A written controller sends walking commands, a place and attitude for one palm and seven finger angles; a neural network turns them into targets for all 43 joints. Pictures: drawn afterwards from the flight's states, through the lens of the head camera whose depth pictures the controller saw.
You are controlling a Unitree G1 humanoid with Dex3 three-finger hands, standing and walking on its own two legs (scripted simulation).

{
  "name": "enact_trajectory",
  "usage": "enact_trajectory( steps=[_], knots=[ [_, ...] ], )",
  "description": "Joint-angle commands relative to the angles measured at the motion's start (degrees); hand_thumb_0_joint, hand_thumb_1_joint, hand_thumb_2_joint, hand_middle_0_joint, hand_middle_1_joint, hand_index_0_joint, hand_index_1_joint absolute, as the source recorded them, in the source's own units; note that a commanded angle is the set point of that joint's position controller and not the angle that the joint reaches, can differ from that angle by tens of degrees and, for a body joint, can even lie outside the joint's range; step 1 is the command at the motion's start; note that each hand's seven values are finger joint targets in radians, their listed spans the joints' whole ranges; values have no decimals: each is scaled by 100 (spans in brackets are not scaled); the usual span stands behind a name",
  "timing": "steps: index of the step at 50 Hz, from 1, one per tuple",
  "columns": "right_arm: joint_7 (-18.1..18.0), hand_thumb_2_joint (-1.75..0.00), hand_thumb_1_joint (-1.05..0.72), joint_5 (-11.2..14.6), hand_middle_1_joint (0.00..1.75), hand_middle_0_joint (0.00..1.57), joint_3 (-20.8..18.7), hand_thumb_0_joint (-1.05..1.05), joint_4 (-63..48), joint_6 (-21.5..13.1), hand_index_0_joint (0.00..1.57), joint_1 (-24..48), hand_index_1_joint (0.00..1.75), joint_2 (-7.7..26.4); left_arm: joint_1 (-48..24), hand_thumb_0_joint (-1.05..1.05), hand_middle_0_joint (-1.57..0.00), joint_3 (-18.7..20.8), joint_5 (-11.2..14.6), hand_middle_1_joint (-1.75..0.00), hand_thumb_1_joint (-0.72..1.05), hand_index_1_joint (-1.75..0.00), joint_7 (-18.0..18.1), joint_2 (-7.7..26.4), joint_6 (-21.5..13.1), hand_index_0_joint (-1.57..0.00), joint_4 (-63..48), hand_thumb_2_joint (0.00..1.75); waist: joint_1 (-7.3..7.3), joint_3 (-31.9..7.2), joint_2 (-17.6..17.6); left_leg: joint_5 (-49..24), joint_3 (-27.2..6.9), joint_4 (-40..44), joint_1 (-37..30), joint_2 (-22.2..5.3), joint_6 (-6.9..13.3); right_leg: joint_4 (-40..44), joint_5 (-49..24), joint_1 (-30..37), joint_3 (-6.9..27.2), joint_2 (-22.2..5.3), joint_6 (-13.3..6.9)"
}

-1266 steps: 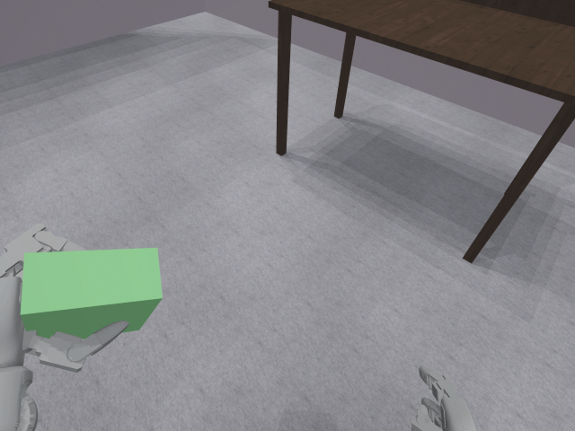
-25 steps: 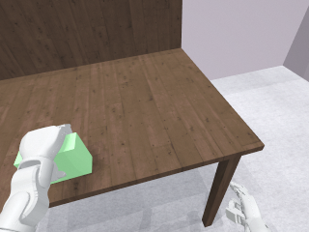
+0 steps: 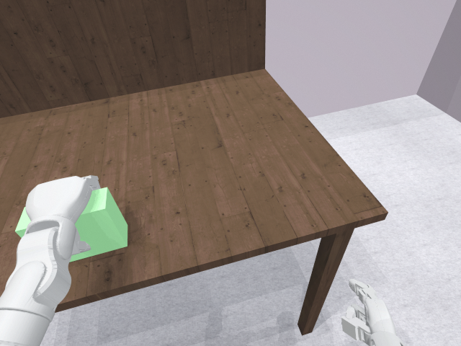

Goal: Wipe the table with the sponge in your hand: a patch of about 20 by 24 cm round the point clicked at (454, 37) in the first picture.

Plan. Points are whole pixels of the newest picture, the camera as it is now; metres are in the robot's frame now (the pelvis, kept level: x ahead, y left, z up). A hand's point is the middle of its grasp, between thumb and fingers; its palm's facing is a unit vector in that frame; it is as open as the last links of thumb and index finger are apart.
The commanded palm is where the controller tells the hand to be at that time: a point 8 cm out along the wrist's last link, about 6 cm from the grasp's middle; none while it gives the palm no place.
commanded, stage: wipe forward along the first lane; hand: left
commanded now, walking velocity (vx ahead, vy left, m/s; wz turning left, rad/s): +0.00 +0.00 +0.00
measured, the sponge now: (82, 233) +0.26 +0.32 +0.07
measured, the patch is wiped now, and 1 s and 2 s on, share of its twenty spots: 0.05 0.25 0.40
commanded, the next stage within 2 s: slide across to the middle lane in 1.36 s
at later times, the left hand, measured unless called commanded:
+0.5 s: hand (79, 199) +0.31 +0.34 +0.10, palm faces -0.08 -0.01 -1.00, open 9.8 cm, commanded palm +0.30 +0.33 +0.14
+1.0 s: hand (83, 179) +0.36 +0.36 +0.10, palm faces -0.11 +0.00 -0.99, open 9.8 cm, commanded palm +0.36 +0.35 +0.14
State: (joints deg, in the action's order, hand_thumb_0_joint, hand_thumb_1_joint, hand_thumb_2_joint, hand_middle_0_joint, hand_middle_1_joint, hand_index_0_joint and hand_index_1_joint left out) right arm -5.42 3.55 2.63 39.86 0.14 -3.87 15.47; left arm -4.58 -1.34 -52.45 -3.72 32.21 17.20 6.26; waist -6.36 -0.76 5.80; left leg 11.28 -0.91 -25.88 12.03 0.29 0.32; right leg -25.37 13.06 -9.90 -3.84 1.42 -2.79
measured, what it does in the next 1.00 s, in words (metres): stands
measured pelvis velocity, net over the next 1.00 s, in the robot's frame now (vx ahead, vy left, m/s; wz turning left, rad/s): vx -0.01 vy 0.01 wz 0.00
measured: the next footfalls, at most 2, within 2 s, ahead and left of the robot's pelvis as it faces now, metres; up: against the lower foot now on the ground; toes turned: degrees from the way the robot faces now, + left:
none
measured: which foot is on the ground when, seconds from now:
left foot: down 0.00-1.00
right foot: down 0.00-1.00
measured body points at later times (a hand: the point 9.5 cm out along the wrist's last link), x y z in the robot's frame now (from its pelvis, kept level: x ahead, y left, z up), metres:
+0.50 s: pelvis -0.01 +0.00 -0.01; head -0.01 -0.04 +0.44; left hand +0.31 +0.34 +0.16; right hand +0.17 -0.25 -0.12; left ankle +0.03 +0.12 -0.74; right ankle +0.01 -0.09 -0.74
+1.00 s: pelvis -0.01 +0.01 -0.01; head +0.01 -0.01 +0.44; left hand +0.36 +0.36 +0.16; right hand +0.11 -0.25 -0.14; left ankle +0.03 +0.12 -0.74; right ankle +0.01 -0.09 -0.74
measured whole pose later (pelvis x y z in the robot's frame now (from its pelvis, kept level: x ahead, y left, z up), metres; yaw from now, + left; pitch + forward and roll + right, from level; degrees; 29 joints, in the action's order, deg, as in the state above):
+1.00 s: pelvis -0.01 +0.01 -0.01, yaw +0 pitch +5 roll -1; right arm -4.8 4.9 0.4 41.6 3.8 -13.6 16.8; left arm -32.8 0.9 -56.2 -1.4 37.0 4.0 44.4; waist -2.1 -4.0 4.2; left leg 12.5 -1.0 -31.8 24.3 0.4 1.3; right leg -29.7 13.3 -21.4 -3.9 1.3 -2.0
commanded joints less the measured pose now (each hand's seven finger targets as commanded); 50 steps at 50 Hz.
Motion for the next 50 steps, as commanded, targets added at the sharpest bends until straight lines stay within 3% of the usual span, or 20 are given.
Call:
enact_trajectory(
  steps=[1, 3, 4, 5, 14, 15, 19, 21, 25, 28, 29, 31, 34, 36, 39, 41, 44, 45, 48, 50],
  knots=[
    [-50, -90, -90, 15, 30, 20, -297, 0, -933, -296, 20, 850, 30, 620, -1431, 0, -120, 701, -65, -160, 10, -160, 173, 1252, -243, -120, -452, 130, 123, -867, -521, -433, -118, 183, -267, 209, 220, 586, -365, -60, 546, -88, -91],
    [-41, -90, -90, -1, 30, 20, -335, 0, -922, -255, 20, 767, 30, 667, -1418, 0, -120, 758, -74, -160, 10, -160, 171, 1311, -310, -120, -299, 130, 130, -796, -619, -473, -98, 127, -174, 212, 230, 546, -533, -92, 542, -96, -68],
    [-40, -90, -90, 27, 30, 20, -309, 0, -950, -268, 20, 827, 30, 664, -1501, 0, -120, 937, -84, -160, 10, -160, 186, 1525, -335, -120, -297, 130, 118, -844, -585, -422, -129, 154, -184, 224, 227, 569, -404, -104, 657, -49, -105],
    [-45, -90, -90, 11, 30, 20, -327, 0, -966, -258, 20, 759, 30, 658, -1547, 0, -120, 690, -70, -160, 10, -160, 184, 1251, -360, -120, -215, 130, 148, -804, -580, -393, -79, 113, -114, 221, 235, 546, -396, -124, 526, -99, -77],
    [-103, -90, -90, 83, 30, 20, -388, 0, -752, -183, 20, 481, 30, 799, -2300, 0, -120, 890, -165, -160, 10, -160, 253, 1731, -483, -120, 893, 130, 288, -614, -778, 46, -84, 20, 212, 249, 239, 607, 123, -483, 699, -77, -62],
    [-109, -90, -90, 65, 30, 20, -405, 0, -761, -174, 20, 421, 30, 805, -2364, 0, -120, 683, -189, -160, 10, -160, 236, 1554, -492, -120, 990, 130, 299, -740, -714, 36, -40, -29, 252, 248, 246, 554, 71, -420, 651, -126, -50],
    [-71, -90, -90, 85, 30, 20, -424, 0, -780, -111, 20, 309, 30, 822, -2469, 0, -120, 776, -277, -160, 10, -160, 175, 1716, -586, -120, 1319, 130, 296, -843, -678, 78, -72, -68, 366, 248, 247, 507, 78, -447, 733, -107, -75],
    [-52, -90, -90, 82, 30, 20, -434, 0, -777, -62, 20, 172, 30, 837, -2485, 0, -120, 605, -300, -160, 10, -160, 156, 1556, -619, -120, 1557, 130, 341, -762, -688, 89, -47, -98, 449, 237, 255, 464, 22, -522, 610, -117, -50],
    [-72, -90, -90, 105, 30, 20, -446, 0, -741, -16, 20, 20, 30, 868, -2966, 0, -120, 582, -320, -160, 10, -160, 156, 1655, -754, -120, 2038, 130, 429, -611, -762, 443, -44, -100, 631, 236, 274, 508, 492, -778, 592, -92, -20],
    [-56, -90, -90, 106, 30, 20, -488, 0, -727, 7, 20, -105, 30, 886, -3162, 0, -120, 591, -372, -160, 10, -160, 212, 1694, -886, -120, 2192, 130, 433, -830, -802, 368, -55, -168, 636, 231, 284, 447, 333, -760, 627, -104, -35],
    [-60, -90, -90, 114, 30, 20, -481, 0, -734, 10, 20, -90, 30, 890, -3251, 0, -120, 753, -377, -160, 10, -160, 226, 1884, -934, -120, 2188, 130, 414, -919, -655, 324, -76, -146, 645, 231, 275, 430, 302, -722, 667, -84, -63],
    [-46, -90, -90, 121, 30, 20, -482, 0, -712, 39, 20, -202, 30, 885, -3488, 0, -120, 462, -414, -160, 10, -160, 252, 1622, -962, -120, 2365, 130, 497, -859, -745, 389, -68, -156, 692, 228, 283, 403, 334, -843, 559, -87, -32],
    [-50, -90, -90, 127, 30, 20, -489, 0, -694, 54, 20, -251, 30, 905, -3718, 0, -120, 662, -445, -160, 10, -160, 306, 1891, -1025, -120, 2560, 130, 467, -926, -650, 446, -110, -125, 758, 222, 278, 396, 377, -836, 622, -86, -72],
    [-39, -90, -90, 120, 30, 20, -520, 0, -653, 84, 20, -373, 30, 915, -3721, 0, -120, 583, -481, -160, 10, -160, 345, 1824, -1061, -120, 2763, 130, 503, -1012, -822, 384, -62, -203, 803, 214, 294, 368, 298, -773, 612, -105, -35],
    [-34, -90, -90, 141, 30, 20, -492, 0, -629, 103, 20, -374, 30, 909, -4106, 0, -120, 596, -520, -160, 10, -160, 364, 1930, -1100, -120, 2888, 130, 557, -928, -669, 530, -106, -113, 838, 209, 293, 391, 450, -956, 580, -63, -56],
    [-12, -90, -90, 139, 30, 20, -520, 0, -614, 105, 20, -481, 30, 908, -4128, 0, -120, 393, -554, -160, 10, -160, 390, 1711, -1121, -120, 3065, 130, 573, -962, -715, 547, -103, -139, 813, 197, 301, 348, 426, -992, 531, -72, -47],
    [-14, -90, -90, 134, 30, 20, -512, 0, -597, 138, 20, -516, 30, 915, -4277, 0, -120, 591, -602, -160, 10, -160, 421, 1960, -1184, -120, 3141, 130, 543, -1129, -549, 395, -127, -96, 801, 192, 293, 318, 277, -944, 506, -43, -78],
    [-6, -90, -90, 135, 30, 20, -522, 0, -593, 145, 20, -582, 30, 915, -4325, 0, -120, 404, -606, -160, 10, -160, 431, 1783, -1182, -120, 3259, 130, 593, -1072, -650, 412, -108, -135, 794, 192, 313, 306, 274, -976, 478, -43, -57],
    [-14, -90, -90, 151, 30, 20, -511, 0, -533, 161, 20, -646, 30, 942, -4678, 0, -120, 423, -647, -160, 10, -160, 456, 1942, -1172, -120, 3512, 130, 699, -920, -782, 674, -111, -103, 917, 191, 321, 368, 504, -1135, 483, -37, -16],
    [-24, -90, -90, 143, 30, 20, -509, 0, -514, 148, 20, -710, 30, 947, -4841, 0, -120, 429, -691, -160, 10, -160, 469, 2020, -1211, -120, 3592, 130, 681, -1041, -537, 656, -131, -70, 850, 185, 315, 312, 465, -1145, 457, -23, -46]
  ],
)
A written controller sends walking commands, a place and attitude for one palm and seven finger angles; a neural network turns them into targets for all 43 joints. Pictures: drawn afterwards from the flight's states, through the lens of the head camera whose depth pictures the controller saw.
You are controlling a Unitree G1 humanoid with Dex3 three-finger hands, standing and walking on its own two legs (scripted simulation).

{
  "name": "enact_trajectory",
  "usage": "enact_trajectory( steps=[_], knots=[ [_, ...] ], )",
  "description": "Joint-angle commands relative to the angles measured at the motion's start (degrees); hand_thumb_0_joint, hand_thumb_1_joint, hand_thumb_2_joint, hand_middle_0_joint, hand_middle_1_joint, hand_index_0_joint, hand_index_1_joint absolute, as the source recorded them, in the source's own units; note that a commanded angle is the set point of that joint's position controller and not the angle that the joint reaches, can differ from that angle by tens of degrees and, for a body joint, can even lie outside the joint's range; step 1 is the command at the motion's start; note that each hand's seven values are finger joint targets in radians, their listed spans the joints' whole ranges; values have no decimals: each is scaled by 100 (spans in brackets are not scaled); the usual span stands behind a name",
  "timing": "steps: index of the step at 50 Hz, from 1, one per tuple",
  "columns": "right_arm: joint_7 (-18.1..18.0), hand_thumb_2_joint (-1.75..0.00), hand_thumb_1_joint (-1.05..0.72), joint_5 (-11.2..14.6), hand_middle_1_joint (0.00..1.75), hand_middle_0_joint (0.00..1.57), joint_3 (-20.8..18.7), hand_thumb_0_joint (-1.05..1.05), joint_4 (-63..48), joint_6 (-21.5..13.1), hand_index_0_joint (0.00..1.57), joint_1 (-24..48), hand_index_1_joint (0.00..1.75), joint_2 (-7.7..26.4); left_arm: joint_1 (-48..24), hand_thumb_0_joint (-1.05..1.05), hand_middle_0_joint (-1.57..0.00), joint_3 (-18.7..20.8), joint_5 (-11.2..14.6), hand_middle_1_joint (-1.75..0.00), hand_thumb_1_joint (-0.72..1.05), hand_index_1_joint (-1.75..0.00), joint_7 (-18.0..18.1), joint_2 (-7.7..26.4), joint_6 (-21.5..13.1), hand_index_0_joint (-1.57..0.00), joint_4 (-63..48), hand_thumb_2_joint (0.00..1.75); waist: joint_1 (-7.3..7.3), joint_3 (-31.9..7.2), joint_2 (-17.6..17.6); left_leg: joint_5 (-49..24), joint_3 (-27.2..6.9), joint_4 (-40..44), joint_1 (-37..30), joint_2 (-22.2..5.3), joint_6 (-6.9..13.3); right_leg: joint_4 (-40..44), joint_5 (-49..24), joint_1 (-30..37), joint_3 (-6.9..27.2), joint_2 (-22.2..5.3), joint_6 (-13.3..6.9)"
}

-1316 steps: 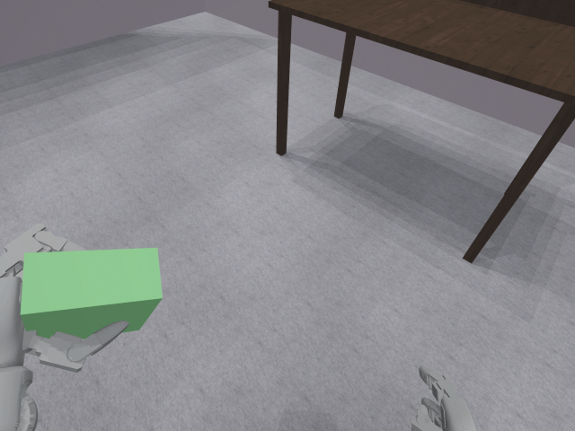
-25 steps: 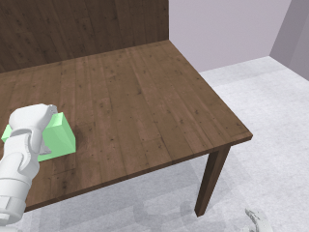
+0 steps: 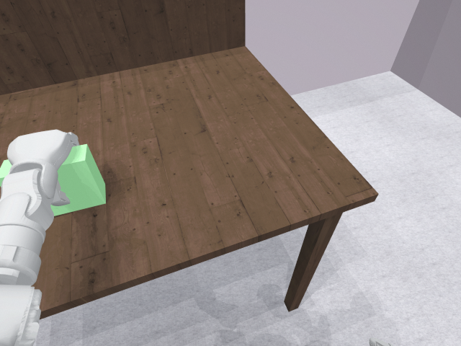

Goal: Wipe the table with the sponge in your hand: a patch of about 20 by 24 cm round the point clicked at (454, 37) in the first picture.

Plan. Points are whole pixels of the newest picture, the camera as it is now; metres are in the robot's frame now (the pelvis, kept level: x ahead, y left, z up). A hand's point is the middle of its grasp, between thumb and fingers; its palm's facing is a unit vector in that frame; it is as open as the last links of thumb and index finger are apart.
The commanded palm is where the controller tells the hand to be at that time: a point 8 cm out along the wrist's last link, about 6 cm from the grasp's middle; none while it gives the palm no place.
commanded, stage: wipe forward along the first lane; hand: left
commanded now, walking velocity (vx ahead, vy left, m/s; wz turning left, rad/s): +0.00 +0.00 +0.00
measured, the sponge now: (61, 189) +0.36 +0.36 +0.07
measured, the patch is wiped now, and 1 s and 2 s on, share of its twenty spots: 0.25 0.40 0.55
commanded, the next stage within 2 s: slide across to the middle lane in 0.36 s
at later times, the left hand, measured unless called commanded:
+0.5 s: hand (59, 154) +0.41 +0.37 +0.11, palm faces -0.13 +0.01 -0.99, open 9.8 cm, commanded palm +0.40 +0.35 +0.15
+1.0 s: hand (90, 144) +0.44 +0.32 +0.11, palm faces -0.04 +0.00 -1.00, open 9.8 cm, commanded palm +0.42 +0.30 +0.17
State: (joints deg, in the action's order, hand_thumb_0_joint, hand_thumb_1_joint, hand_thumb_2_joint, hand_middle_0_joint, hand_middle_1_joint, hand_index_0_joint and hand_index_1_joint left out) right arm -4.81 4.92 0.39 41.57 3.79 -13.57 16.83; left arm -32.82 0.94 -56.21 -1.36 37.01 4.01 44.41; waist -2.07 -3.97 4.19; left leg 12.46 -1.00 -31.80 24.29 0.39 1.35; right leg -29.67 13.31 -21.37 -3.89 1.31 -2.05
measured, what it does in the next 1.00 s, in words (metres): stands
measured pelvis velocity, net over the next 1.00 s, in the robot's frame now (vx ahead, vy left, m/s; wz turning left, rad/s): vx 0.04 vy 0.02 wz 0.00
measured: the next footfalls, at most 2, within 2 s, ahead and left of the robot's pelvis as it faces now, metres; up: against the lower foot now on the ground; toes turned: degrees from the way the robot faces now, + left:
none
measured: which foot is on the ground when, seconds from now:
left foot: down 0.00-1.00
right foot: down 0.00-1.00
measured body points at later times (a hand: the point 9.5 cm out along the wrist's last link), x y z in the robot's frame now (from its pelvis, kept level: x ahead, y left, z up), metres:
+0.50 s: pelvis +0.01 +0.01 +0.00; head +0.05 +0.00 +0.45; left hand +0.42 +0.37 +0.16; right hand +0.11 -0.26 -0.13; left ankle +0.04 +0.11 -0.73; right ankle +0.02 -0.10 -0.73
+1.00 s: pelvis +0.04 +0.02 +0.01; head +0.07 +0.01 +0.46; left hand +0.44 +0.32 +0.17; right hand +0.20 -0.22 -0.11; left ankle +0.04 +0.11 -0.73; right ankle +0.02 -0.10 -0.73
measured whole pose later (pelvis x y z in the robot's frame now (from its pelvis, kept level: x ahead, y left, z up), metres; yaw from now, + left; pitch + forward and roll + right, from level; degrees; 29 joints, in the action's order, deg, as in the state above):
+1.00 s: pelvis +0.04 +0.02 +0.01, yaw +0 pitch +6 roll -1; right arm -2.7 4.4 0.9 40.5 2.7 -9.3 15.1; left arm -36.9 -6.3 -56.5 0.9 29.8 13.0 38.8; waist -2.3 -4.1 3.2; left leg 13.9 -0.5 -28.0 20.3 2.3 2.8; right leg -25.2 14.4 -17.0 -3.2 -0.5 -0.4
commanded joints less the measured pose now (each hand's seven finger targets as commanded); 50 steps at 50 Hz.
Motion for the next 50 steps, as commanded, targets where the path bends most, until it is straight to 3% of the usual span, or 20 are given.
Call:
enact_trajectory(
  steps=[1, 4, 8, 9, 10, 13, 14, 18, 22, 25, 27, 29, 31, 34, 38, 39, 40, 42, 49, 50],
  knots=[
    [-71, -90, -90, 16, 30, 20, -284, 0, -677, -220, 20, 213, 30, 803, -2104, 0, -120, 74, -348, -160, 10, -160, 235, 1414, 107, -120, -165, 130, 293, -716, -390, 543, -141, 514, -394, 171, 207, 715, 418, -70, 439, -11, -121],
    [-66, -90, -90, -2, 30, 20, -293, 0, -676, -209, 20, 161, 30, 821, -2202, 0, -120, 251, -383, -160, 10, -160, 235, 1608, 76, -120, -95, 130, 243, -965, -331, 256, -174, 505, -479, 135, 199, 680, 156, 20, 448, 2, -166],
    [-29, -90, -90, -2, 30, 20, -308, 0, -690, -161, 20, 79, 30, 830, -2123, 0, -120, 127, -361, -160, 10, -160, 232, 1469, 60, -120, 19, 130, 262, -1019, -400, 79, -137, 437, -498, 124, 207, 677, -16, 71, 432, -2, -140],
    [-34, -90, -90, -2, 30, 20, -313, 0, -656, -158, 20, 80, 30, 848, -2145, 0, -120, 388, -364, -160, 10, -160, 242, 1714, 25, -120, 64, 130, 220, -1072, -410, -53, -167, 479, -497, 106, 202, 666, -106, 108, 420, 22, -168],
    [-23, -90, -90, -14, 30, 20, -318, 0, -676, -155, 20, 39, 30, 844, -2156, 0, -120, 145, -379, -160, 10, -160, 235, 1471, 10, -120, 76, 130, 269, -1050, -402, -115, -138, 434, -537, 111, 212, 640, -176, 88, 399, 17, -153],
    [15, -90, -90, -17, 30, 20, -334, 0, -650, -116, 20, 7, 30, 857, -2168, 0, -120, 165, -433, -160, 10, -160, 279, 1491, -2, -120, 89, 130, 291, -993, -371, -141, -147, 435, -559, 91, 201, 640, -189, -39, 374, 34, -154],
    [14, -90, -90, -18, 30, 20, -335, 0, -653, -122, 20, 28, 30, 848, -2111, 0, -120, 282, -416, -160, 10, -160, 283, 1548, -21, -120, 96, 130, 219, -1036, -337, -202, -190, 496, -566, 88, 196, 643, -215, -9, 373, 45, -188],
    [21, -90, -90, -5, 30, 20, -337, 0, -593, -95, 20, -80, 30, 888, -2421, 0, -120, 173, -429, -160, 10, -160, 331, 1567, 19, -120, 261, 130, 373, -956, -526, -105, -172, 457, -524, 81, 213, 660, -168, -102, 366, 41, -136],
    [19, -90, -90, -14, 30, 20, -354, 0, -541, -108, 20, -187, 30, 918, -2549, 0, -120, 245, -486, -160, 10, -160, 321, 1743, 44, -120, 425, 130, 367, -1154, -410, -192, -149, 427, -571, 90, 217, 648, -227, -56, 385, 43, -140],
    [39, -90, -90, -29, 30, 20, -370, 0, -613, -114, 20, -150, 30, 848, -2546, 0, -120, -4, -468, -160, 10, -160, 264, 1377, -33, -120, 96, 130, 324, -1409, -101, -481, -175, 407, -877, 69, 203, 613, -413, 6, 382, 47, -191],
    [58, -90, -90, -23, 30, 20, -385, 0, -659, -122, 20, -91, 30, 814, -2540, 0, -120, -53, -363, -160, 10, -160, 288, 1222, -62, -120, -217, 130, 298, -1499, -147, -576, -195, 406, -998, 49, 194, 638, -492, 89, 396, 31, -192],
    [25, -90, -90, -9, 30, 20, -380, 0, -673, -141, 20, 22, 30, 801, -2483, 0, -120, 221, -173, -160, 10, -160, 323, 1369, -97, -120, -457, 130, 228, -1584, -206, -740, -247, 482, -1071, 32, 187, 671, -607, 224, 382, 37, -214],
    [41, -90, -90, 16, 30, 20, -380, 0, -659, -185, 20, 111, 30, 769, -2595, 0, -120, -105, -39, -160, 10, -160, 360, 984, -58, -120, -739, 130, 309, -1421, -83, -652, -246, 505, -1220, 22, 185, 709, -550, 136, 369, 11, -181],
    [26, -90, -90, 31, 30, 20, -337, 0, -646, -253, 20, 266, 30, 751, -2823, 0, -120, -84, 54, -160, 10, -160, 390, 995, 97, -120, -1010, 130, 288, -1415, -95, -684, -329, 628, -1316, 21, 172, 714, -577, 202, 343, 14, -210],
    [41, -90, -90, 29, 30, 20, -340, 0, -605, -322, 20, 323, 30, 721, -3101, 0, -120, -382, -17, -160, 10, -160, 380, 755, 351, -120, -1310, 130, 330, -1475, 4, -755, -392, 641, -1621, 28, 128, 699, -604, 159, 285, 24, -213],
    [30, -90, -90, 28, 30, 20, -312, 0, -655, -366, 20, 429, 30, 693, -3189, 0, -120, -385, 47, -160, 10, -160, 364, 699, 368, -120, -1565, 130, 277, -1582, 212, -947, -430, 666, -1728, 30, 87, 671, -696, 194, 281, 25, -253],
    [38, -90, -90, 6, 30, 20, -337, 0, -645, -380, 20, 386, 30, 697, -3062, 0, -120, -488, 64, -160, 10, -160, 356, 547, 443, -120, -1535, 130, 278, -1613, 108, -1103, -417, 600, -1812, 35, 90, 670, -802, 270, 274, 26, -254],
    [58, -90, -90, 10, 30, 20, -299, 0, -635, -351, 20, 443, 30, 706, -2978, 0, -120, -396, 34, -160, 10, -160, 341, 654, 616, -120, -1439, 130, 253, -1575, -100, -1198, -411, 621, -1731, 47, 63, 679, -866, 363, 221, 32, -234],
    [176, -90, -90, -54, 30, 20, -226, 0, -787, -264, 20, 704, 30, 659, -2768, 0, -120, -190, -151, -160, 10, -160, 456, 644, 1025, -120, -1643, 130, 44, -1791, -9, -2168, -389, 581, -1782, 21, -93, 551, -1358, 631, 139, 48, -292],
    [194, -90, -90, -66, 30, 20, -245, 0, -813, -243, 20, 687, 30, 649, -2644, 0, -120, -444, -124, -160, 10, -160, 445, 326, 1114, -120, -1595, 130, 75, -1803, -40, -2274, -353, 539, -1870, 27, -82, 560, -1443, 637, 126, 47, -269]
  ],
)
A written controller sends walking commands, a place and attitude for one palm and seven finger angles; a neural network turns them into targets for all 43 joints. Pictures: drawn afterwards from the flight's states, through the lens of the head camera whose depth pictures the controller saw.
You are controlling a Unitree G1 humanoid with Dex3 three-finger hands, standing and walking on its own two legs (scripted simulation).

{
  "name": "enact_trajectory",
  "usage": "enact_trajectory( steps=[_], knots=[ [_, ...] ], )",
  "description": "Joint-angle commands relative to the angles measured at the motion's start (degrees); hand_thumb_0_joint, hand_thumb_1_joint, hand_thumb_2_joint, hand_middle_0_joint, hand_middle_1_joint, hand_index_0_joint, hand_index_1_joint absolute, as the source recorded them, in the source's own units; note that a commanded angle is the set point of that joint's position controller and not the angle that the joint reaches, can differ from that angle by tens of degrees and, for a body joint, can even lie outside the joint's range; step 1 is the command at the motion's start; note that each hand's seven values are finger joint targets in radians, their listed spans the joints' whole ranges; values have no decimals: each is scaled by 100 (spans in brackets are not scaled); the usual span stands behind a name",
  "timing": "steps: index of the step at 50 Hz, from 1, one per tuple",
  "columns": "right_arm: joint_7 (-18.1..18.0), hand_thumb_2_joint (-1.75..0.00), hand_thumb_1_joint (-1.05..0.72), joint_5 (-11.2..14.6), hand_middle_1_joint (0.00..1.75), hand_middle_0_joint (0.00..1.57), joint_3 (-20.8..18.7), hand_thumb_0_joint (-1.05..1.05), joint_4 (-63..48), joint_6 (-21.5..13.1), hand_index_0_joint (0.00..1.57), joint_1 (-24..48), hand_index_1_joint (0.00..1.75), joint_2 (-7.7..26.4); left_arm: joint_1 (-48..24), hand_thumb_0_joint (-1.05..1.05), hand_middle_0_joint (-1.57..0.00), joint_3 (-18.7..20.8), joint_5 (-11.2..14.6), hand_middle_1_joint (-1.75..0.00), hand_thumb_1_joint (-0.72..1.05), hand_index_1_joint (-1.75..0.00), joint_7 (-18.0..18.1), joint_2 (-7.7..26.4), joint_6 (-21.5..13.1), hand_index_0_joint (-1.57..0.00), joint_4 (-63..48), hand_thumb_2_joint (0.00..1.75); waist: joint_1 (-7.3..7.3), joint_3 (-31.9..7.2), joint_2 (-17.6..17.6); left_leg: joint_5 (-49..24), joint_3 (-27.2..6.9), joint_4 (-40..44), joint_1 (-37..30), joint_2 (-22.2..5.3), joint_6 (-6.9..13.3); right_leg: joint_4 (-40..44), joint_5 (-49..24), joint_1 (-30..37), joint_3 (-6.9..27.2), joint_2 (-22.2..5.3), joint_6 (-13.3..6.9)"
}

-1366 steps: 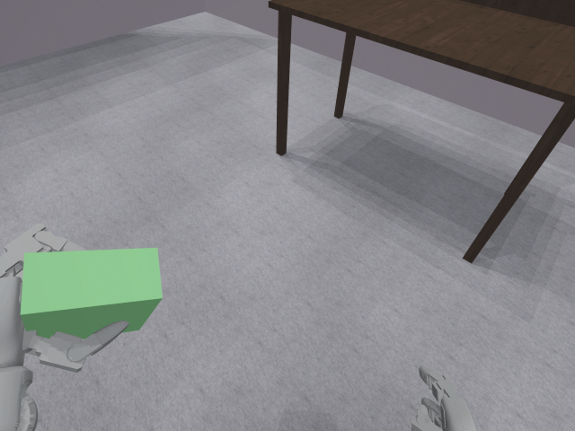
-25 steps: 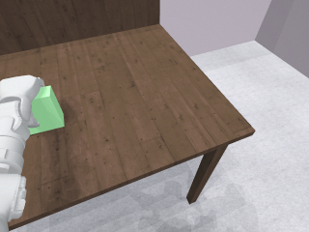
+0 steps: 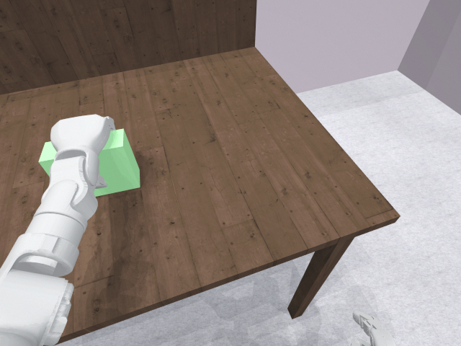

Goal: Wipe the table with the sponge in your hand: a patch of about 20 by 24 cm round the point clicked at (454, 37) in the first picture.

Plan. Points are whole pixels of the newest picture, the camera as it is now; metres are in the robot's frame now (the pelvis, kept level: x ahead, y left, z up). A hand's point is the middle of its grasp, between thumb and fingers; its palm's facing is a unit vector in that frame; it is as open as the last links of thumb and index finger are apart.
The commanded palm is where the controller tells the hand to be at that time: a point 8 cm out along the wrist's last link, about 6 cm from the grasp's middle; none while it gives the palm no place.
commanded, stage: slide across to the middle lane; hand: left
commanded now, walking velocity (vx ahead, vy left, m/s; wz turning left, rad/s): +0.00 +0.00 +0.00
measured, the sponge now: (98, 172) +0.39 +0.30 +0.07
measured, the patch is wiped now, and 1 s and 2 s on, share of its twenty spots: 0.40 0.55 0.60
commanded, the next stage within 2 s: wipe back along the middle lane in 0.10 s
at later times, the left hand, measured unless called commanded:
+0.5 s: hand (104, 160) +0.40 +0.27 +0.10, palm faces -0.03 -0.01 -1.00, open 9.8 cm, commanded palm +0.36 +0.25 +0.15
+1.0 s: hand (108, 176) +0.36 +0.25 +0.11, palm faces +0.04 -0.02 -1.00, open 9.8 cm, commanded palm +0.31 +0.23 +0.14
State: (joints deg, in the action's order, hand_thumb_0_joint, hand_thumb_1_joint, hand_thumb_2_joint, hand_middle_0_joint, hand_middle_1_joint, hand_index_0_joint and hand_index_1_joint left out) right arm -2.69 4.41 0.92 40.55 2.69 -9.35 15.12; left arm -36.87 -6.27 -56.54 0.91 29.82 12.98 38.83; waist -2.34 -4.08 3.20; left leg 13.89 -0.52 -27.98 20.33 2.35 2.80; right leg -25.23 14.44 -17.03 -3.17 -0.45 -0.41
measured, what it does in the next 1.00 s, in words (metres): stands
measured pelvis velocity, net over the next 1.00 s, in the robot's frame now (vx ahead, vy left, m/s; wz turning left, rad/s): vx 0.01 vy -0.01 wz -0.02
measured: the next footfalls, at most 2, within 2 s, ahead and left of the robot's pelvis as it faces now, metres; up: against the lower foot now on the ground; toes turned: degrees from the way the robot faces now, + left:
none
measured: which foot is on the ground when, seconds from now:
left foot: down 0.00-1.00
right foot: down 0.00-1.00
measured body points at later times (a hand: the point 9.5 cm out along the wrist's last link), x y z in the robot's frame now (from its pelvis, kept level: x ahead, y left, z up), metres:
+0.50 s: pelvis +0.01 -0.01 +0.00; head +0.03 -0.04 +0.45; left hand +0.39 +0.27 +0.16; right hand +0.17 -0.27 -0.12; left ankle +0.00 +0.08 -0.74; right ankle -0.02 -0.12 -0.74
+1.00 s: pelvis +0.01 -0.01 +0.00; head +0.01 -0.04 +0.45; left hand +0.35 +0.25 +0.16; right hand +0.21 -0.24 -0.10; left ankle +0.00 +0.08 -0.74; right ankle -0.02 -0.12 -0.74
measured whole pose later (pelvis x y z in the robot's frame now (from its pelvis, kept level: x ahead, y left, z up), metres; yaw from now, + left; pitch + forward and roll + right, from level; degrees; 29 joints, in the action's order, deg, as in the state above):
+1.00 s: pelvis +0.01 -0.01 +0.00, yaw -1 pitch +4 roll -1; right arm -0.5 5.1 2.1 37.4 7.3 -5.5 16.1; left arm -17.6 -10.1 -54.8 1.2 26.4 26.8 13.3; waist -3.6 -5.3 5.4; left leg 15.7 0.6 -27.6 15.5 1.6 2.3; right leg -25.6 16.1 -13.1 -1.9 0.3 -0.6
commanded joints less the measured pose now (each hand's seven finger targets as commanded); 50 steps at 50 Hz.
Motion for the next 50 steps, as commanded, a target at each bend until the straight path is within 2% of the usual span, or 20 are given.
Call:
enact_trajectory(
  steps=[1, 4, 5, 10, 12, 14, 17, 23, 29, 31, 34, 36, 39, 40, 43, 44, 46, 47, 49, 50],
  knots=[
    [1, -90, -90, -5, 30, 20, -298, 0, -726, -109, 20, 287, 30, 804, -2259, 0, -120, 264, -74, -160, 10, -160, 216, 1020, 285, -120, -1133, 130, 111, -1843, 42, -2442, -402, 138, -1510, -191, -224, 114, -1579, 195, 58, 208, -408],
    [-7, -90, -90, -9, 30, 20, -277, 0, -742, -73, 20, 377, 30, 822, -2249, 0, -120, 376, -68, -160, 10, -160, 185, 1119, 436, -120, -1194, 130, 113, -1921, -105, -2572, -362, 108, -1476, -159, -198, 103, -1848, 380, 72, 209, -422],
    [-3, -90, -90, -24, 30, 20, -279, 0, -778, -74, 20, 378, 30, 798, -2192, 0, -120, 164, -30, -160, 10, -160, 148, 856, 464, -120, -1269, 130, 127, -1956, -114, -2706, -300, 38, -1524, -141, -156, 90, -2076, 455, 78, 194, -402],
    [-29, -90, -90, -7, 30, 20, -249, 0, -779, -34, 20, 442, 30, 789, -2323, 0, -120, 8, -1, -160, 10, -160, -2, 744, 591, -120, -1393, 130, 188, -1847, -35, -2637, -285, 43, -1547, -112, -110, 98, -2138, 465, 78, 189, -399],
    [-27, -90, -90, -3, 30, 20, -240, 0, -754, 1, 20, 410, 30, 798, -2027, 0, -120, -8, -24, -160, 10, -160, -71, 694, 642, -120, -1152, 130, 196, -1691, -259, -2431, -236, 46, -1401, -98, -63, 122, -2175, 490, 84, 175, -381],
    [-34, -90, -90, -4, 30, 20, -233, 0, -792, 33, 20, 462, 30, 824, -1813, 0, -120, 211, -18, -160, 10, -160, -126, 896, 604, -120, -1241, 130, 123, -1780, -320, -2478, -214, 77, -1331, -96, -44, 99, -2347, 702, 116, 160, -392],
    [1, -90, -90, -11, 30, 20, -248, 0, -855, 88, 20, 495, 30, 826, -1316, 0, -120, 192, 4, -160, 10, -160, -185, 831, 568, -120, -1471, 130, 84, -1807, -255, -2653, -174, 17, -1316, -86, -21, 59, -2638, 838, 123, 136, -367],
    [29, -90, -90, 37, 30, 20, -236, 0, -925, 176, 20, 638, 30, 857, -766, 0, -120, 127, 118, -160, 10, -160, -228, 693, 722, -120, -1553, 130, 80, -1320, -351, -2060, -116, 148, -1044, -87, 7, 157, -2234, 714, 133, 145, -330],
    [45, -90, -90, 53, 30, 20, -240, 0, -1000, 181, 20, 768, 30, 868, -194, 0, -120, 239, 220, -160, 10, -160, -226, 684, 875, -120, -1841, 130, -15, -1420, -409, -2034, -130, 165, -1032, -94, 13, 124, -2198, 832, 158, 155, -344],
    [59, -90, -90, 76, 30, 20, -232, 0, -1036, 192, 20, 792, 30, 831, -101, 0, -120, -102, 237, -160, 10, -160, -236, 310, 954, -120, -1908, 130, 40, -1239, -415, -1869, -113, 181, -1026, -102, 13, 146, -1978, 671, 112, 162, -312],
    [61, -90, -90, 74, 30, 20, -229, 0, -1049, 195, 20, 865, 30, 871, 229, 0, -120, 203, 272, -160, 10, -160, -210, 584, 1051, -120, -1946, 130, -59, -1280, -480, -1805, -123, 194, -973, -95, 17, 145, -1985, 788, 177, 174, -337],
    [83, -90, -90, 90, 30, 20, -213, 0, -1092, 194, 20, 892, 30, 828, 287, 0, -120, -95, 309, -160, 10, -160, -240, 241, 1106, -120, -2091, 130, 3, -1192, -493, -1835, -101, 155, -973, -100, 15, 115, -2061, 727, 125, 162, -307],
    [101, -90, -90, 92, 30, 20, -195, 0, -1121, 213, 20, 1030, 30, 823, 388, 0, -120, 41, 349, -160, 10, -160, -227, 347, 1210, -120, -2357, 130, -55, -1204, -431, -1840, -144, 200, -1020, -135, -3, 100, -1941, 713, 128, 178, -329],
    [109, -90, -90, 79, 30, 20, -191, 0, -1169, 204, 20, 1000, 30, 800, 480, 0, -120, -168, 371, -160, 10, -160, -227, 100, 1234, -120, -2427, 130, -53, -1220, -424, -1875, -145, 183, -1052, -118, 1, 83, -1929, 722, 83, 193, -325],
    [152, -90, -90, 92, 30, 20, -167, 0, -1223, 196, 20, 1125, 30, 759, 858, 0, -120, -178, 457, -160, 10, -160, -206, -5, 1312, -120, -2698, 130, -105, -1139, -559, -1861, -136, 183, -1038, -133, -2, 96, -1995, 752, 97, 180, -308],
    [152, -90, -90, 85, 30, 20, -170, 0, -1203, 200, 20, 1177, 30, 790, 906, 0, -120, 75, 485, -160, 10, -160, -178, 235, 1344, -120, -2798, 130, -151, -1202, -520, -1863, -156, 216, -1061, -157, -17, 80, -1963, 782, 114, 187, -326],
    [169, -90, -90, 94, 30, 20, -145, 0, -1259, 195, 20, 1242, 30, 729, 1117, 0, -120, -129, 540, -160, 10, -160, -171, -30, 1438, -120, -2988, 130, -148, -1132, -603, -1908, -131, 205, -1053, -142, -20, 84, -2033, 811, 80, 181, -295],
    [176, -90, -90, 86, 30, 20, -144, 0, -1213, 205, 20, 1250, 30, 754, 1134, 0, -120, -23, 496, -160, 10, -160, -156, 90, 1488, -120, -2973, 130, -145, -1091, -673, -1966, -133, 193, -1055, -155, -36, 66, -2099, 789, 88, 196, -303],
    [189, -90, -90, 89, 30, 20, -129, 0, -1258, 207, 20, 1402, 30, 741, 1237, 0, -120, -28, 483, -160, 10, -160, -146, 81, 1597, -120, -3238, 130, -201, -1081, -508, -1929, -148, 241, -1103, -174, -52, 59, -1956, 758, 99, 199, -321],
    [199, -90, -90, 92, 30, 20, -109, 0, -1279, 206, 20, 1396, 30, 704, 1230, 0, -120, -255, 465, -160, 10, -160, -152, -144, 1647, -120, -3276, 130, -162, -1065, -468, -1942, -144, 223, -1124, -159, -51, 44, -1919, 735, 75, 207, -318]
  ],
)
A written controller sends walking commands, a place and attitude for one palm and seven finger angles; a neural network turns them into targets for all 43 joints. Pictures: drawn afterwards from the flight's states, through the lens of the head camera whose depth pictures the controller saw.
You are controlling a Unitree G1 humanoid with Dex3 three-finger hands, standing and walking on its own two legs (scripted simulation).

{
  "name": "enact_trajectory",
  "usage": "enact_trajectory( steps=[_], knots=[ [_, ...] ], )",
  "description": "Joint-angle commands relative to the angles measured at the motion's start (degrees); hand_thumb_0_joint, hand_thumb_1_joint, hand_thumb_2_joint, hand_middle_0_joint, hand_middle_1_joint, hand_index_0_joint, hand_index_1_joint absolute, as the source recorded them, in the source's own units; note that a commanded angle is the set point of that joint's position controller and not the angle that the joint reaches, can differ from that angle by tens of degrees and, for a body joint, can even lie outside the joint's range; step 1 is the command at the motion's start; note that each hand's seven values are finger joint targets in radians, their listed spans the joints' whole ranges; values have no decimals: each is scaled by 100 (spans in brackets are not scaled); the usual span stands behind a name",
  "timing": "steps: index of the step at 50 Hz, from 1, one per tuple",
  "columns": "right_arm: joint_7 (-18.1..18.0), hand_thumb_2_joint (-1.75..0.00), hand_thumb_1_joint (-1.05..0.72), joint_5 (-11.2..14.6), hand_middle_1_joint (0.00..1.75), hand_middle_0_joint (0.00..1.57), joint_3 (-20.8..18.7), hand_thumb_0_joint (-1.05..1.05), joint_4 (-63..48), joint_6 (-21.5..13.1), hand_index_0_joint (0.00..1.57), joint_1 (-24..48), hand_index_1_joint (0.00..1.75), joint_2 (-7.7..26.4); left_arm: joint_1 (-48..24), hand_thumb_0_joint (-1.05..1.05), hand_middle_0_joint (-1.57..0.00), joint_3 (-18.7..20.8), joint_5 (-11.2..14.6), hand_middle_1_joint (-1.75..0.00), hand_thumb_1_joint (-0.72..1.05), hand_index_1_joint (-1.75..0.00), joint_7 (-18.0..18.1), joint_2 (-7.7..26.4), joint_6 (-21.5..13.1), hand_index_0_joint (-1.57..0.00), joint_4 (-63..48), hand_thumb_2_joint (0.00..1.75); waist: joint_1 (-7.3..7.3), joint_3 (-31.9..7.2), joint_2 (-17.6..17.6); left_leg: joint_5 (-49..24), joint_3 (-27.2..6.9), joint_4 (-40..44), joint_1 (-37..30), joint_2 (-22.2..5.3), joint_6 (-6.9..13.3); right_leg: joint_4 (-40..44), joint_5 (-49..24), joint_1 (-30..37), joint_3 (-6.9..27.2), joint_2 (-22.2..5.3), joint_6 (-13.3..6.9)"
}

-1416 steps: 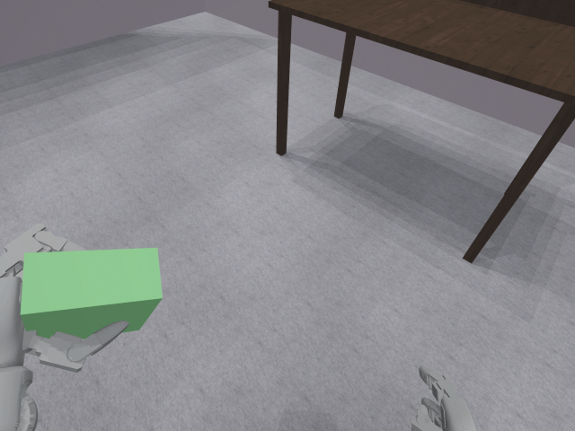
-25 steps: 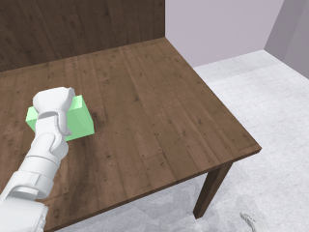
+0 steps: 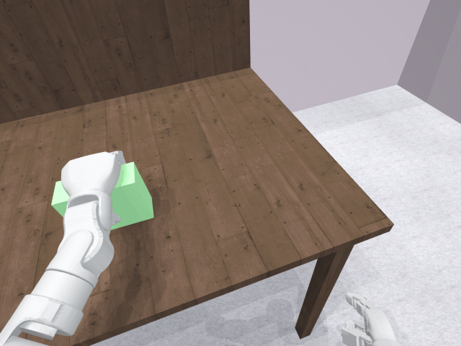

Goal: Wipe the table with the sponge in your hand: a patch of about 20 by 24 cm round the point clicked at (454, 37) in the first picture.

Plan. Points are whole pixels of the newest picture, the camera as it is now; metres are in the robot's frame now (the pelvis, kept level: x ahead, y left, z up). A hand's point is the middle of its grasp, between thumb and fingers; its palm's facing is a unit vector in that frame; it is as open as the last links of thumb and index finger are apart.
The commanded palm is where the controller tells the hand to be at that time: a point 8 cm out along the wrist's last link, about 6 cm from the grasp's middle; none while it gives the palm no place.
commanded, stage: wipe back along the middle lane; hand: left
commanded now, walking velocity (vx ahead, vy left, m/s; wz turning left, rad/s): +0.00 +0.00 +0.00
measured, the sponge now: (111, 206) +0.34 +0.27 +0.07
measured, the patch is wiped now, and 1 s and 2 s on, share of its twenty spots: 0.55 0.60 0.80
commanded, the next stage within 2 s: slide across to the third lane in 0.82 s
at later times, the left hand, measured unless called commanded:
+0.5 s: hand (108, 218) +0.28 +0.24 +0.11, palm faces +0.11 -0.07 -0.99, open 9.8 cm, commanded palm +0.23 +0.22 +0.14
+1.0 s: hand (113, 241) +0.24 +0.21 +0.11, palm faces +0.13 -0.08 -0.99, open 9.8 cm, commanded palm +0.20 +0.18 +0.14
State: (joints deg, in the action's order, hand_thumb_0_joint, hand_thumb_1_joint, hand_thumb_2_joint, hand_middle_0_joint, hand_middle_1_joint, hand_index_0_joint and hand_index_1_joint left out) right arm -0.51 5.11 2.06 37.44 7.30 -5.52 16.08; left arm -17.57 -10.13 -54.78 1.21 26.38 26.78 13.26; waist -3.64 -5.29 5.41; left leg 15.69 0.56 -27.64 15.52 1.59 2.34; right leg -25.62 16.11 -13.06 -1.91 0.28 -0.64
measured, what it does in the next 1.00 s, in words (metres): stands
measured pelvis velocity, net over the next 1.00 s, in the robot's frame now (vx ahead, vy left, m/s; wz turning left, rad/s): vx -0.02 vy -0.02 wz -0.02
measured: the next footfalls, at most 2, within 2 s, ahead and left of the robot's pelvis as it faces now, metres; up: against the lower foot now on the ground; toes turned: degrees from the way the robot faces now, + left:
none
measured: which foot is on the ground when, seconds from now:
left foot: down 0.00-1.00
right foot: down 0.00-1.00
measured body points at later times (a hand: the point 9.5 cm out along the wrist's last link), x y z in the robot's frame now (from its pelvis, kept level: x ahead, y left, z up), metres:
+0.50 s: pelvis -0.01 +0.00 +0.00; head -0.02 -0.05 +0.44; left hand +0.27 +0.24 +0.16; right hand +0.23 -0.21 -0.09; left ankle -0.02 +0.09 -0.74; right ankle -0.03 -0.12 -0.74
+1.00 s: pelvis -0.02 -0.02 +0.00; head -0.06 -0.07 +0.44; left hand +0.23 +0.21 +0.16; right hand +0.22 -0.22 -0.08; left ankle -0.02 +0.09 -0.74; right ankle -0.03 -0.12 -0.74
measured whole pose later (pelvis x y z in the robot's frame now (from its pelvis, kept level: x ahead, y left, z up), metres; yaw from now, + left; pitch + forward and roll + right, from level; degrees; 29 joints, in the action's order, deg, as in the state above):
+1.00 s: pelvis -0.02 -0.02 +0.00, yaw -1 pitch -1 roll +0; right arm 1.2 5.0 3.0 36.2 6.2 -1.7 15.4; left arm 0.6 -13.1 -56.0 1.5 22.9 34.2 -9.8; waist -5.7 -4.6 6.4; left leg 15.6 1.0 -29.8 13.0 0.2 0.6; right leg -30.3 17.1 -12.0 -1.4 1.6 -2.4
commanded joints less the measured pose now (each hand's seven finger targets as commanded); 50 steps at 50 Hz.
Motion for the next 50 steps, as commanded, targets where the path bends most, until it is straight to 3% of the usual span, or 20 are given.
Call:
enact_trajectory(
  steps=[1, 6, 9, 10, 13, 14, 15, 19, 20, 24, 25, 29, 30, 34, 35, 40, 44, 45, 49, 50],
  knots=[
    [10, -90, -90, 33, 30, 20, -217, 0, -984, -265, 20, 1046, 30, 591, -569, 0, -120, 93, 268, -160, 10, -160, -180, 149, 309, -120, -828, 130, -50, -912, -672, -2136, -278, 189, -641, -102, -20, 62, -2047, 311, -66, 134, -298],
    [59, -90, -90, 31, 30, 20, -183, 0, -1053, -293, 20, 1179, 30, 540, -374, 0, -120, -203, 206, -160, 10, -160, -217, -153, 475, -120, -1180, 130, -54, -947, -769, -2218, -313, 129, -710, -120, -27, -27, -2040, 278, -81, 148, -311],
    [86, -90, -90, 17, 30, 20, -186, 0, -1092, -292, 20, 1325, 30, 539, -99, 0, -120, -29, 226, -160, 10, -160, -210, -4, 553, -120, -1460, 130, -153, -1052, -764, -2265, -324, 116, -752, -138, -23, -64, -2141, 362, -19, 158, -335],
    [88, -90, -90, 18, 30, 20, -169, 0, -1107, -293, 20, 1302, 30, 513, -183, 0, -120, -217, 239, -160, 10, -160, -218, -196, 581, -120, -1509, 130, -92, -1013, -831, -2236, -291, 89, -723, -122, -22, -84, -2157, 354, -75, 146, -314],
    [129, -90, -90, 22, 30, 20, -157, 0, -1136, -307, 20, 1357, 30, 487, 357, 0, -120, -98, 265, -160, 10, -160, -228, -106, 627, -120, -1755, 130, -168, -1036, -824, -2430, -242, 32, -692, -102, -26, -127, -2511, 522, -17, 128, -294],
    [133, -90, -90, 7, 30, 20, -152, 0, -1127, -296, 20, 1447, 30, 518, 447, 0, -120, 170, 244, -160, 10, -160, -214, 172, 658, -120, -1838, 130, -214, -1040, -848, -2403, -270, 45, -675, -121, -30, -148, -2520, 546, 63, 154, -331],
    [132, -90, -90, 15, 30, 20, -128, 0, -1180, -301, 20, 1446, 30, 469, 509, 0, -120, -65, 260, -160, 10, -160, -233, -69, 688, -120, -1945, 130, -190, -980, -823, -2406, -219, 30, -637, -96, -16, -158, -2535, 571, -7, 131, -298],
    [158, -90, -90, 12, 30, 20, -112, 0, -1180, -309, 20, 1587, 30, 471, 781, 0, -120, 112, 178, -160, 10, -160, -251, 166, 776, -120, -2247, 130, -253, -818, -681, -2240, -255, 75, -574, -100, -27, -158, -2366, 519, 122, 163, -334],
    [158, -90, -90, 17, 30, 20, -100, 0, -1217, -318, 20, 1548, 30, 444, 802, 0, -120, -78, 178, -160, 10, -160, -262, -30, 799, -120, -2271, 130, -214, -786, -722, -2217, -218, 49, -551, -97, -14, -189, -2323, 505, 42, 151, -313],
    [144, -90, -90, 5, 30, 20, -106, 0, -1184, -324, 20, 1668, 30, 472, 1017, 0, -120, 197, 147, -160, 10, -160, -235, 259, 835, -120, -2399, 130, -282, -708, -731, -1895, -246, 105, -496, -88, -15, -134, -2028, 461, 214, 186, -340],
    [143, -90, -90, 14, 30, 20, -92, 0, -1260, -333, 20, 1645, 30, 428, 1010, 0, -120, -70, 180, -160, 10, -160, -251, -19, 849, -120, -2506, 130, -252, -758, -723, -1844, -196, 82, -483, -73, 4, -143, -1951, 485, 102, 152, -303],
    [185, -90, -90, 12, 30, 20, -123, 0, -1244, -366, 20, 1723, 30, 433, 1435, 0, -120, 77, 171, -160, 10, -160, -219, 68, 823, -120, -2643, 130, -315, -718, -730, -1773, -248, 87, -482, -88, 3, -153, -1860, 448, 204, 196, -332],
    [190, -90, -90, 19, 30, 20, -111, 0, -1284, -376, 20, 1699, 30, 402, 1491, 0, -120, -141, 183, -160, 10, -160, -231, -162, 826, -120, -2692, 130, -282, -717, -719, -1800, -195, 60, -482, -79, 9, -176, -1886, 462, 112, 174, -311],
    [173, -90, -90, 15, 30, 20, -129, 0, -1235, -361, 20, 1763, 30, 421, 1418, 0, -120, -3, 185, -160, 10, -160, -202, 6, 820, -120, -2766, 130, -280, -511, -765, -1433, -261, 145, -432, -101, 19, -74, -1462, 290, 234, 209, -324],
    [159, -90, -90, 19, 30, 20, -109, 0, -1277, -372, 20, 1726, 30, 392, 1331, 0, -120, -299, 192, -160, 10, -160, -216, -286, 831, -120, -2782, 130, -234, -474, -829, -1410, -201, 115, -428, -82, 41, -74, -1428, 262, 135, 188, -294],
    [147, -90, -90, 24, 30, 20, -125, 0, -1283, -406, 20, 1770, 30, 384, 1400, 0, -120, -308, 211, -160, 10, -160, -179, -297, 812, -120, -2796, 130, -267, -523, -784, -1172, -180, 128, -435, -60, 59, -14, -1140, 276, 179, 179, -284],
    [143, -90, -90, 15, 30, 20, -124, 0, -1217, -409, 20, 1845, 30, 408, 1600, 0, -120, -44, 232, -160, 10, -160, -168, -45, 796, -120, -2776, 130, -290, -424, -884, -1137, -202, 128, -404, -58, 36, 22, -1176, 278, 358, 198, -293],
    [139, -90, -90, 25, 30, 20, -107, 0, -1279, -411, 20, 1833, 30, 369, 1533, 0, -120, -329, 253, -160, 10, -160, -190, -340, 797, -120, -2873, 130, -254, -422, -804, -1152, -154, 116, -415, -56, 53, 9, -1165, 262, 236, 171, -268],
    [130, -90, -90, 14, 30, 20, -127, 0, -1240, -444, 20, 1888, 30, 377, 1100, 0, -120, -271, 187, -160, 10, -160, -169, -154, 756, -120, -3046, 130, -221, -417, -739, -1103, -218, 125, -501, -54, 53, 57, -1072, 178, 389, 195, -311],
    [121, -90, -90, 20, 30, 20, -111, 0, -1277, -477, 20, 1857, 30, 338, 905, 0, -120, -557, 212, -160, 10, -160, -178, -438, 752, -120, -3018, 130, -180, -394, -681, -1068, -178, 110, -498, -46, 67, 49, -1008, 138, 250, 164, -287]
  ],
)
